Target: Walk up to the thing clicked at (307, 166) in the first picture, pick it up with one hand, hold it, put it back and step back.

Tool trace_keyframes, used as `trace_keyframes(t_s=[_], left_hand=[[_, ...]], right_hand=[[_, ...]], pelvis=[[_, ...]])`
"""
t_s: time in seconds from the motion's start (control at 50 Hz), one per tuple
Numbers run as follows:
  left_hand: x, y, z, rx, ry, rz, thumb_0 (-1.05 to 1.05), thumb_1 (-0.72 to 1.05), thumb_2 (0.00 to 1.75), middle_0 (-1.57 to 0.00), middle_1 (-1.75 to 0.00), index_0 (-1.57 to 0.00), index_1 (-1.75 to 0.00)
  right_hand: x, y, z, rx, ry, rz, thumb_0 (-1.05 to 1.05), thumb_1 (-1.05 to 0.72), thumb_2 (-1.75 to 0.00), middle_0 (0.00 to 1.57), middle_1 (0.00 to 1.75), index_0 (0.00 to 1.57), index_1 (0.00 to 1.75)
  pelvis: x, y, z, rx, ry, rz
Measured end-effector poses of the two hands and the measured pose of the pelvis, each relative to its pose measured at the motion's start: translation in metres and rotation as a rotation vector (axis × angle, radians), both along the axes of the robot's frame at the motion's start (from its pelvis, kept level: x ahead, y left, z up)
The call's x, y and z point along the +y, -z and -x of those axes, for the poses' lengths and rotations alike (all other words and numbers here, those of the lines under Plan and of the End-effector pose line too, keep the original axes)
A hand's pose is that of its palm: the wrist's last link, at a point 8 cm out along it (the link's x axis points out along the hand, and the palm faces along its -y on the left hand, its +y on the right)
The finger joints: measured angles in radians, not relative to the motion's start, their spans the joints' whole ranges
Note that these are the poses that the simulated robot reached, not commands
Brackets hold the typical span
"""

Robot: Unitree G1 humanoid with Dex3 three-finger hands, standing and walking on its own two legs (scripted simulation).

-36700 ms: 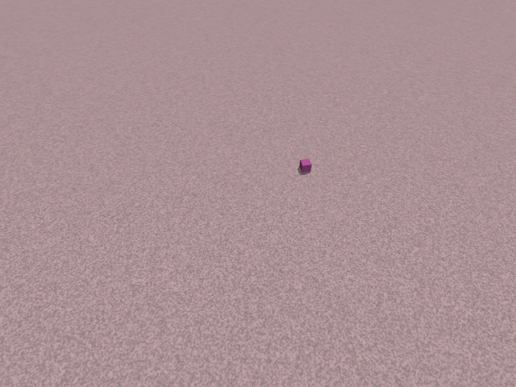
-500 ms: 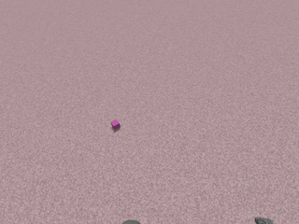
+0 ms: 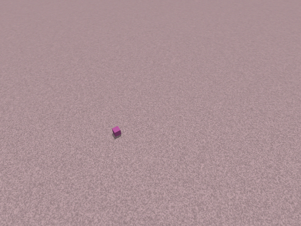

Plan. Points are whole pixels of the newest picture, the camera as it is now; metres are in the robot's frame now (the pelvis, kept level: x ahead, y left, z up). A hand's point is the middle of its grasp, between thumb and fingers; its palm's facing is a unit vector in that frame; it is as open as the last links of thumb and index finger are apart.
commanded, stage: step back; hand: left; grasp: from above
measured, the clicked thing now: (116, 131) +1.01 +0.30 -0.74
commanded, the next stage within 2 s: stand in 0.52 s
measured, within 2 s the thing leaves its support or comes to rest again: neither
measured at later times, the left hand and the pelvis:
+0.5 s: hand out of the picture +0.15 +0.29 -0.14, palm faces +0.01 -0.93 -0.35, open 7.4 cm; pelvis +0.04 +0.03 +0.01, yaw +0 degrees
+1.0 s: hand out of the picture +0.10 +0.27 -0.14, palm faces -0.01 -0.94 -0.34, open 7.4 cm; pelvis +0.03 +0.02 +0.02, yaw +0 degrees
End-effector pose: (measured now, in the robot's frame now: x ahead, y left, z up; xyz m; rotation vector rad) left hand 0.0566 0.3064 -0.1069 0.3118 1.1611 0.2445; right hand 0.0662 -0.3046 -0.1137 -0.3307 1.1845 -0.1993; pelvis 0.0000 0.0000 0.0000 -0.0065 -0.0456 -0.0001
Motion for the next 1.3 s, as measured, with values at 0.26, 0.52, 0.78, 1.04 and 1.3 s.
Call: trace_keyframes(t_s=[0.26, 0.52, 0.78, 1.04, 1.3], left_hand=[[0.025, 0.010, -0.039, 0.025, -0.015, 0.021, 0.00, 0.90, 0.90, -0.20, -0.30, -0.20, -0.30], [0.025, -0.002, -0.091, -0.034, 0.031, 0.009, 0.00, 0.90, 0.90, -0.20, -0.30, -0.20, -0.30], [0.012, -0.003, -0.074, 0.022, 0.034, 0.033, 0.00, 0.90, 0.90, -0.20, -0.30, -0.20, -0.30], [0.007, -0.004, -0.034, 0.079, 0.015, 0.028, 0.00, 0.90, 0.90, -0.20, -0.30, -0.20, -0.30], [0.004, -0.006, -0.013, 0.106, 0.000, 0.016, 0.00, 0.90, 0.90, -0.20, -0.30, -0.20, -0.30]], right_hand=[[0.028, -0.006, -0.035, 0.017, -0.012, 0.017, 0.01, -0.90, -0.90, 0.21, 0.30, 0.20, 0.30], [0.046, -0.009, -0.088, -0.065, -0.005, -0.023, 0.01, -0.90, -0.90, 0.21, 0.30, 0.21, 0.30], [0.038, -0.016, -0.075, -0.039, -0.002, -0.024, 0.01, -0.90, -0.90, 0.21, 0.30, 0.20, 0.30], [0.027, -0.012, -0.038, 0.017, 0.011, -0.028, 0.01, -0.90, -0.90, 0.21, 0.30, 0.20, 0.30], [0.020, -0.005, -0.017, 0.065, 0.010, -0.039, 0.01, -0.90, -0.90, 0.21, 0.30, 0.20, 0.30]], pelvis=[[0.023, -0.001, -0.032, 0.013, -0.002, -0.011], [0.028, -0.007, -0.045, 0.014, 0.007, -0.002], [0.025, -0.016, -0.040, 0.002, 0.002, -0.007], [0.017, -0.018, -0.024, -0.006, -0.003, -0.009], [0.009, -0.017, -0.018, 0.001, -0.008, -0.007]])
